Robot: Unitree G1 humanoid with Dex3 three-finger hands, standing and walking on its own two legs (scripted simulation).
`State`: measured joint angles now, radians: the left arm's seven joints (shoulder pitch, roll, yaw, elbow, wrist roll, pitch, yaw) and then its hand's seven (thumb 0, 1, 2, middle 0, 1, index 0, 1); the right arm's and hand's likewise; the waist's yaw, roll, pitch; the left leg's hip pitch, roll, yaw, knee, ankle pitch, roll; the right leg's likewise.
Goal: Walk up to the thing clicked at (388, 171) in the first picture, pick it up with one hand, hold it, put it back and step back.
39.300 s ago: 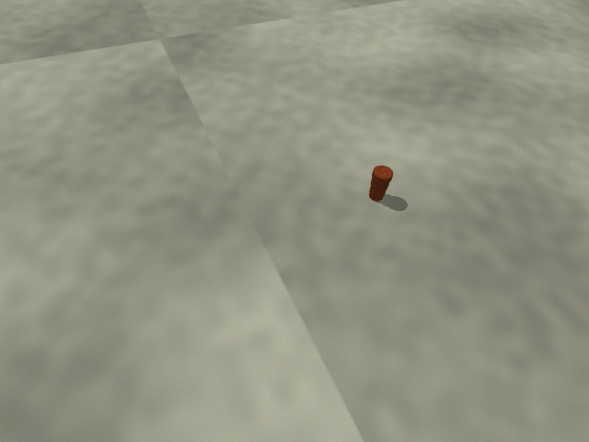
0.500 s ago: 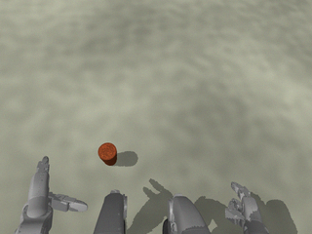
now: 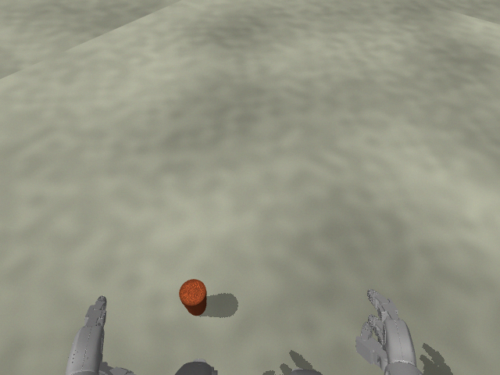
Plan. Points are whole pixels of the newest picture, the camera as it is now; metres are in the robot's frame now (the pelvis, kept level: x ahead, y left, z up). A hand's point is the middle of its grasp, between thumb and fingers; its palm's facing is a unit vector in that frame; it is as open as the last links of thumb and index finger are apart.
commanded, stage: home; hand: left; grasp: from the side
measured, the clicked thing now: (195, 299) +0.44 +0.17 -0.64
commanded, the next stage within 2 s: stand in 1.48 s
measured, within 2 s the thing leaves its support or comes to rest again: neither
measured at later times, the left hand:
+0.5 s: hand (140, 354) +0.16 +0.17 -0.05, palm faces +0.10 -0.95 -0.29, open 17.5 cm
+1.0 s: hand (139, 358) +0.16 +0.17 -0.05, palm faces +0.11 -0.95 -0.28, open 17.4 cm
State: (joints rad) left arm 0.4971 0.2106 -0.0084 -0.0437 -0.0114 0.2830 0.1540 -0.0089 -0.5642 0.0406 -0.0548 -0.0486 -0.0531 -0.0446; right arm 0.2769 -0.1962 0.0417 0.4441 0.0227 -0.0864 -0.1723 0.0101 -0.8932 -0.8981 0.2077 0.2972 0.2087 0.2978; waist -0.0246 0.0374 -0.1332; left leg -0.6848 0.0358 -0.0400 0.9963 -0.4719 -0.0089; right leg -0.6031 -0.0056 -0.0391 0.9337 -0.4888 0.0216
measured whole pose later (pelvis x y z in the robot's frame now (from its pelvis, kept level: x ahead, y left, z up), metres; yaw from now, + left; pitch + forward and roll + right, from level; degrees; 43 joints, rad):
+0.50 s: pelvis +0.00 -0.01 +0.00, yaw +0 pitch +8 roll -2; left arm 0.47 0.20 -0.01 0.00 -0.01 0.26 0.14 -0.01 -0.55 0.05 -0.06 -0.05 -0.06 -0.05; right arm 0.29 -0.21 0.03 0.49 0.02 -0.11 -0.17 0.01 -0.90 -0.90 0.21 0.30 0.21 0.30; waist -0.03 0.04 -0.12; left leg -0.65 0.04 -0.05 0.96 -0.46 -0.03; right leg -0.58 0.00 -0.05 0.92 -0.48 0.00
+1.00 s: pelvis -0.01 -0.01 +0.01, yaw +0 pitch +7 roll -2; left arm 0.47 0.20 0.00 0.01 -0.01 0.25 0.13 -0.01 -0.53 0.06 -0.06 -0.06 -0.06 -0.05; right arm 0.28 -0.21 0.03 0.50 0.01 -0.13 -0.17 0.01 -0.90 -0.90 0.21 0.30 0.21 0.30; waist -0.02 0.03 -0.10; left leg -0.64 0.04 -0.04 0.95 -0.44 -0.03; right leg -0.57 0.00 -0.04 0.91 -0.47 0.00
